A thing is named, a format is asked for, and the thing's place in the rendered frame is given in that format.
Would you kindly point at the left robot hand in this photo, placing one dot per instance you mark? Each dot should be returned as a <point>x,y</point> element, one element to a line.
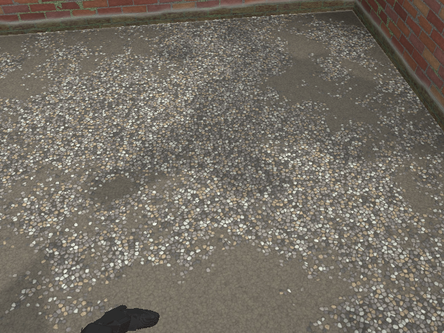
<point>121,320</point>

